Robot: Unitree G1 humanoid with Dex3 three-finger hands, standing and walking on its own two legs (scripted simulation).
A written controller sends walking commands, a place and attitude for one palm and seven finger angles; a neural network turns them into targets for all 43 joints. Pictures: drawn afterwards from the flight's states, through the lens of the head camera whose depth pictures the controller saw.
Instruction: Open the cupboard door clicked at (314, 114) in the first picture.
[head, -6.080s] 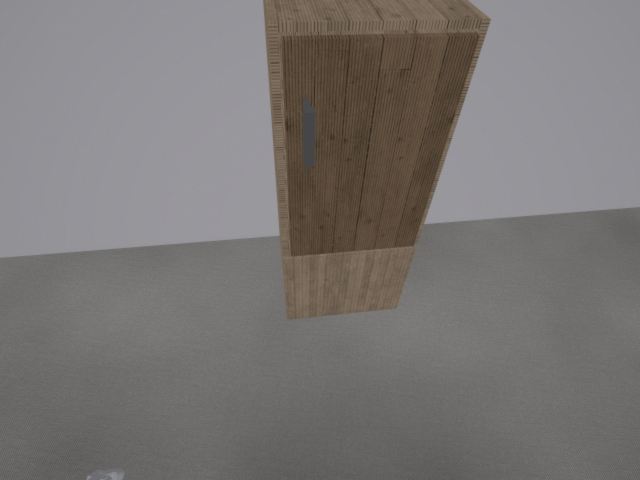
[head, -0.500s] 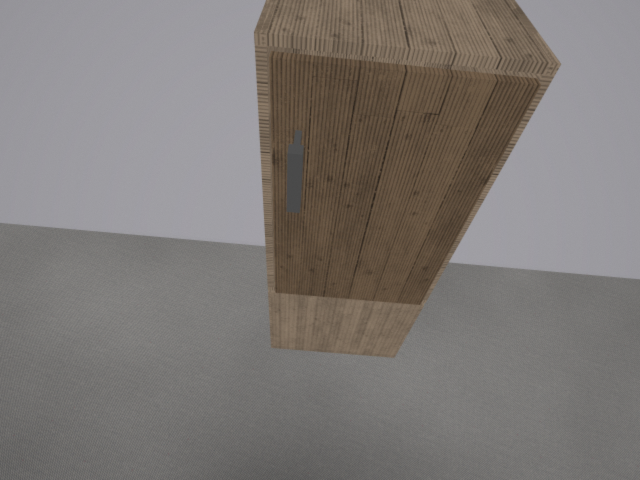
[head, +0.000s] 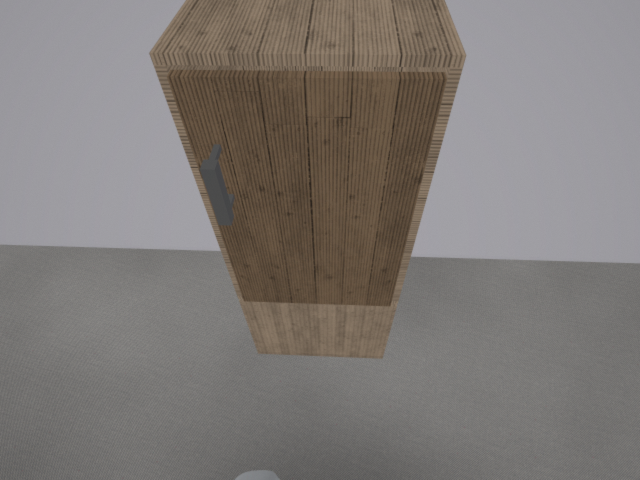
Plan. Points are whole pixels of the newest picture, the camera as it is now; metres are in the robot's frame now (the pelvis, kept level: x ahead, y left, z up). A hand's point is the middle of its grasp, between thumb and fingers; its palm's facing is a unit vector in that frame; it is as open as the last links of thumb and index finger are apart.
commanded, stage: come to a stop and stand still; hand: left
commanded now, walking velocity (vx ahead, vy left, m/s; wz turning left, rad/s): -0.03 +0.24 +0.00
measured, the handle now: (221, 185) +0.53 +0.20 +0.05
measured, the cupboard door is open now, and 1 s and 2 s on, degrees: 0 0 0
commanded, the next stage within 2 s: look again from close up in 1.04 s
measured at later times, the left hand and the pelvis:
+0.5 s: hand out of the picture +0.00 +0.20 -0.17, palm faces +0.04 -0.97 -0.25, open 7.4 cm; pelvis -0.02 +0.01 +0.00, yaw +1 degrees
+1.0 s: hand out of the picture +0.01 +0.23 -0.16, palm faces -0.01 -0.96 -0.29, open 7.4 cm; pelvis -0.04 +0.01 +0.01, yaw +1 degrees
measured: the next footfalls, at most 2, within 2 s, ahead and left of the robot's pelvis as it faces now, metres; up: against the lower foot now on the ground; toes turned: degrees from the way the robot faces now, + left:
left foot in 0.20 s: +0.04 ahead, +0.08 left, +0.00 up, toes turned +5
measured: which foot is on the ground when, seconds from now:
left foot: up 0.00-0.18, down 0.20-1.00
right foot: down 0.00-1.00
